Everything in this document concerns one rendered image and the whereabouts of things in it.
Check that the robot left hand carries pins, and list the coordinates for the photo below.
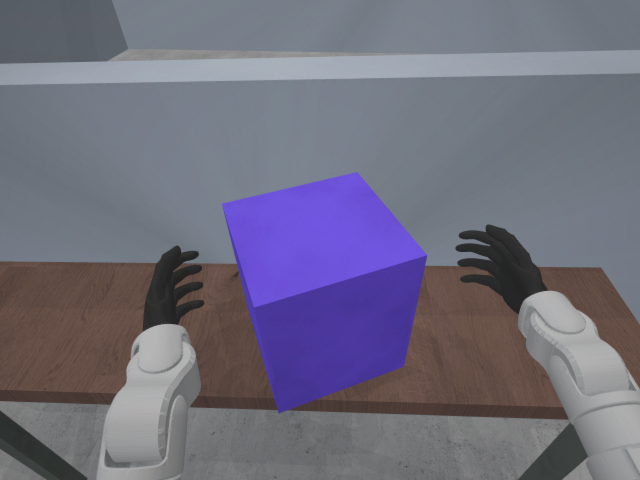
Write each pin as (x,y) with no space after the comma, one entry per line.
(162,298)

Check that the robot right hand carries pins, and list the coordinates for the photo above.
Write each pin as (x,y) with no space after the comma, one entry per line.
(516,276)

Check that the table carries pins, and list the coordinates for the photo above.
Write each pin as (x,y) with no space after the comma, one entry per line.
(67,330)

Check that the left robot forearm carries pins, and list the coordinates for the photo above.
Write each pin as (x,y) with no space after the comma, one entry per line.
(144,435)

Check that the carton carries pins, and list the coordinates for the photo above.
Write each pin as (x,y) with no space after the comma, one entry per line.
(331,280)

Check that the right robot forearm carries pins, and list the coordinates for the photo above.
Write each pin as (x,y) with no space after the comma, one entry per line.
(596,390)

